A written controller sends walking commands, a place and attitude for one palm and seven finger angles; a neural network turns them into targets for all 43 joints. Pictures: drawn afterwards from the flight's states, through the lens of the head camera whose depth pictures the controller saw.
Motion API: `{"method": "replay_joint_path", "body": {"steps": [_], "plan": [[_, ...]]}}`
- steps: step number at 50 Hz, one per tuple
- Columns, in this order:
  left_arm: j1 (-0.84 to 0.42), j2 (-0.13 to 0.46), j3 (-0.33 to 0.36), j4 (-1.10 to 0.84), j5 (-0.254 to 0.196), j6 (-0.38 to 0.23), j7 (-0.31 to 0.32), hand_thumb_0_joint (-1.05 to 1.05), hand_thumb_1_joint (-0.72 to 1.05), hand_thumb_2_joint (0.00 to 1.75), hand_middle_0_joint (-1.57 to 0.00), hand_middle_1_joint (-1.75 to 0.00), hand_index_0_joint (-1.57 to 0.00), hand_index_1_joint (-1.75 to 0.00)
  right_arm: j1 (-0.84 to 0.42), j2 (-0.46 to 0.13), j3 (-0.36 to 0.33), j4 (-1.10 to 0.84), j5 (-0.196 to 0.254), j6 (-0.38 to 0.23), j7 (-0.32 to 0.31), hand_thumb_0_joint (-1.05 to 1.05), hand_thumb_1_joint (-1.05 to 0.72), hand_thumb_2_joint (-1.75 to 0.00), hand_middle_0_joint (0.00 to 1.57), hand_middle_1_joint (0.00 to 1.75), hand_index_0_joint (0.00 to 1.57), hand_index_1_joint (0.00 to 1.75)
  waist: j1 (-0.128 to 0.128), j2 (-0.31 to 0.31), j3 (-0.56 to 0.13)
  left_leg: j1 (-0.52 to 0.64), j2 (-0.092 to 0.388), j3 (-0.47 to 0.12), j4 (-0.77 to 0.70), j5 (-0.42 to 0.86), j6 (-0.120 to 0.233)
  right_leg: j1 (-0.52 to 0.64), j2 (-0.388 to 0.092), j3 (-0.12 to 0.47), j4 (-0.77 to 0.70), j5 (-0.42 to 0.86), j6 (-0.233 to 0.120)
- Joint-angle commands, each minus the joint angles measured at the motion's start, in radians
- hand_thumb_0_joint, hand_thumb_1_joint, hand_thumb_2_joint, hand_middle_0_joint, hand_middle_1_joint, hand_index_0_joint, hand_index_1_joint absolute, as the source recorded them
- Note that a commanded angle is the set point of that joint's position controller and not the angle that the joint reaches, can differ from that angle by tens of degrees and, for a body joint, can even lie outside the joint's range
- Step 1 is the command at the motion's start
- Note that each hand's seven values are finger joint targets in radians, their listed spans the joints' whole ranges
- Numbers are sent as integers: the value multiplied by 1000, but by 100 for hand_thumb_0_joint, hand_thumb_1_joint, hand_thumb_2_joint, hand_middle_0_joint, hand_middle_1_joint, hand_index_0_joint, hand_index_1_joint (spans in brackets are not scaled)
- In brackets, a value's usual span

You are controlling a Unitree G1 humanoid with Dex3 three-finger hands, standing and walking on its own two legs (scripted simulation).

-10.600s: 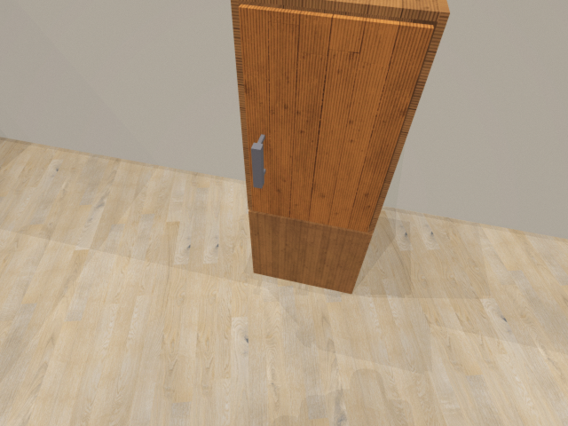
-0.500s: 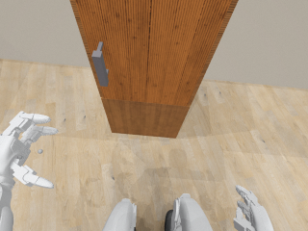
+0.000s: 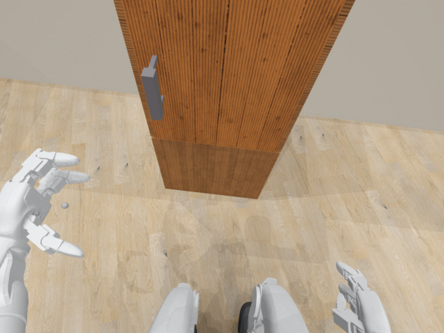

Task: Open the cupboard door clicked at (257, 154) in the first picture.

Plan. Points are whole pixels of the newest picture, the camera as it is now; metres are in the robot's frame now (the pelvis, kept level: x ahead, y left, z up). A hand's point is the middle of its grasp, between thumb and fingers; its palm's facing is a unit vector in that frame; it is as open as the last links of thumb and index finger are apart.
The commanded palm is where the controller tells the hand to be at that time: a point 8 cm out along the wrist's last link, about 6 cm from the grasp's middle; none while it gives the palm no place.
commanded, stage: move the hooked fingers beside the handle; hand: left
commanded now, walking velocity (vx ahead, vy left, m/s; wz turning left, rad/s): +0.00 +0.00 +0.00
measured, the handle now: (155, 89) +0.59 +0.19 +0.01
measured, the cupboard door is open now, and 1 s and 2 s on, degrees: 0 0 0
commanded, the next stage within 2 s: none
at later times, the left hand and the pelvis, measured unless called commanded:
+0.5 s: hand (92, 158) +0.39 +0.26 +0.03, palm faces -0.05 -1.00 -0.04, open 14.0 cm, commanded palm +0.38 +0.31 +0.03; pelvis +0.00 +0.00 +0.00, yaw -1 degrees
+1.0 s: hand (104, 126) +0.47 +0.26 +0.02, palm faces -0.04 -1.00 -0.02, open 14.0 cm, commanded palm +0.46 +0.30 +0.02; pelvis +0.00 +0.00 -0.02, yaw -2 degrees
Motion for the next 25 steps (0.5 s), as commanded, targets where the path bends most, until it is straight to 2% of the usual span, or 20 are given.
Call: {"method": "replay_joint_path", "body": {"steps": [1,3,5,6,7,9,10,12,13,15,16,17,18,19,20,21,22,23,25], "plan": [[-227,263,79,-179,-14,-49,-7,0,-50,30,-30,-120,-30,-120,45,-170,-82,-101,1,-39,-17,0,-90,-90,20,30,20,30,-7,139,-375,173,-2,-53,-236,386,-54,279,49,64,-113,101,-22],[-278,268,72,-135,3,-35,0,0,-50,30,-30,-120,-30,-120,43,-171,-80,-98,4,-29,-18,0,-90,-90,20,30,20,30,-18,123,-350,146,-1,-54,-237,354,-49,262,47,63,-112,82,-19],[-352,285,82,-117,4,-33,10,0,-50,30,-30,-120,-30,-120,46,-172,-76,-97,3,-24,-22,0,-90,-90,20,30,20,30,-23,114,-361,124,-2,-53,-230,335,-42,267,47,65,-108,73,-22],[-354,313,107,-110,9,-33,14,0,-50,30,-30,-120,-30,-120,52,-173,-76,-95,1,-21,-21,0,-90,-90,20,30,20,30,-8,129,-395,140,-1,-55,-235,364,-49,283,45,68,-106,91,-22],[-343,284,85,-99,11,-31,15,0,-50,30,-30,-120,-30,-120,56,-169,-78,-97,2,-18,-17,0,-90,-90,20,30,20,30,-12,130,-408,155,-1,-53,-235,384,-49,284,43,67,-108,109,-19],[-324,297,99,-90,13,-32,21,0,-50,30,-30,-120,-30,-120,65,-170,-79,-97,1,-10,-10,0,-90,-90,20,30,20,30,-1,144,-421,175,1,-55,-243,429,-58,291,43,64,-110,130,-20],[-336,294,90,-88,12,-33,19,0,-50,30,-30,-120,-30,-120,70,-172,-78,-102,1,-7,-9,0,-90,-90,20,30,20,30,-7,132,-431,178,4,-58,-236,466,-59,291,48,60,-100,148,-23],[-382,279,75,-46,23,-28,24,0,-50,30,-30,-120,-30,-120,81,-172,-80,-88,1,5,-5,0,-90,-90,20,30,20,30,-26,114,-411,165,7,-51,-233,434,-53,272,47,64,-110,142,-14],[-404,302,92,-30,29,-31,30,0,-50,30,-30,-120,-30,-120,85,-176,-80,-83,1,10,-5,0,-90,-90,20,30,20,30,-25,107,-409,145,7,-51,-231,416,-50,276,45,69,-108,137,-15],[-442,288,74,-16,33,-37,36,0,-50,30,-30,-120,-30,-120,88,-173,-79,-85,1,15,-5,0,-90,-90,20,30,20,30,-32,128,-402,148,7,-53,-232,420,-51,260,48,66,-105,133,-19],[-452,310,94,14,41,-37,40,0,-50,30,-30,-120,-30,-120,98,-177,-78,-76,-2,23,-3,0,-90,-90,20,30,20,30,-28,108,-412,144,8,-52,-235,410,-50,269,48,66,-107,129,-17],[-477,304,81,35,49,-42,43,0,-50,30,-30,-120,-30,-120,102,-178,-80,-71,-1,28,-3,0,-90,-90,20,30,20,30,-38,100,-406,141,9,-54,-234,401,-49,260,48,67,-107,126,-16],[-504,301,79,35,50,-47,45,0,-50,30,-30,-120,-30,-120,104,-176,-79,-70,-2,30,-3,0,-90,-90,20,30,20,30,-38,107,-413,130,5,-46,-230,385,-42,269,46,75,-110,126,-14],[-523,323,91,36,57,-55,47,0,-50,30,-30,-120,-30,-120,108,-179,-81,-64,-4,34,-3,0,-90,-90,20,30,20,30,-36,123,-426,144,7,-50,-232,398,-45,268,45,72,-107,131,-17],[-547,318,75,33,57,-62,45,0,-50,30,-30,-120,-30,-120,112,-179,-80,-67,-3,36,-3,0,-90,-90,20,30,20,30,-39,141,-430,162,8,-56,-231,433,-53,256,50,68,-99,140,-22],[-574,328,83,22,62,-70,45,0,-50,30,-30,-120,-30,-120,121,-180,-83,-57,-7,41,0,0,-90,-90,20,30,20,30,-40,148,-469,194,11,-57,-227,456,-56,254,49,69,-101,151,-18],[-551,333,89,62,70,-69,46,0,-50,30,-30,-120,-30,-120,129,-182,-84,-54,-7,48,0,0,-90,-90,20,30,20,30,-34,147,-463,200,13,-63,-232,471,-61,250,49,66,-99,151,-19],[-585,323,75,71,76,-72,50,0,-50,30,-30,-120,-30,-120,129,-181,-82,-49,-8,54,2,0,-90,-90,20,30,20,30,-45,140,-453,193,13,-63,-228,466,-58,239,49,66,-99,150,-17],[-609,344,97,114,72,-74,53,0,-50,30,-30,-120,-30,-120,133,-182,-80,-45,-9,64,1,0,-90,-90,20,30,20,30,-47,119,-447,159,11,-56,-216,456,-49,257,53,70,-96,164,-19]]}}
